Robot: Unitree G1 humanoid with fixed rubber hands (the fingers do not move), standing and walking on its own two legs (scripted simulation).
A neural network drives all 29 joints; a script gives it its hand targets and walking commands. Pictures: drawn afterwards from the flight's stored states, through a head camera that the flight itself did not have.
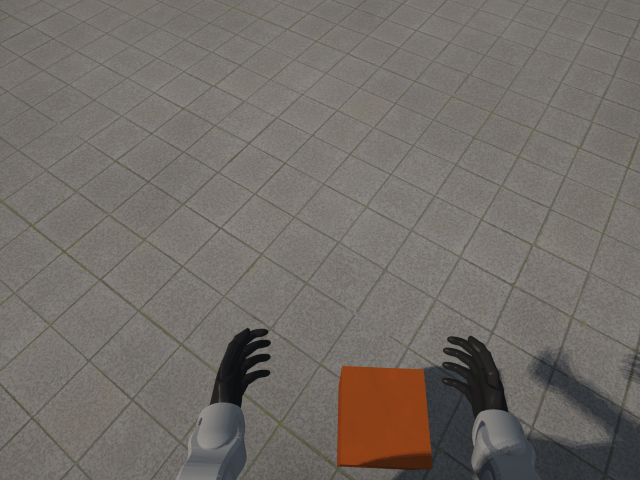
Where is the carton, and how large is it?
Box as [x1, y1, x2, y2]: [337, 366, 432, 469]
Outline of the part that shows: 342,366 338,390 337,465 401,469 432,468 423,369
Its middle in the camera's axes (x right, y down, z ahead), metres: +0.14 +0.47 +1.00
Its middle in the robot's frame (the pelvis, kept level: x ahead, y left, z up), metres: +0.26 -0.12 -0.63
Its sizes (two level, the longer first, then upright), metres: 0.210 0.200 0.250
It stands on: the floor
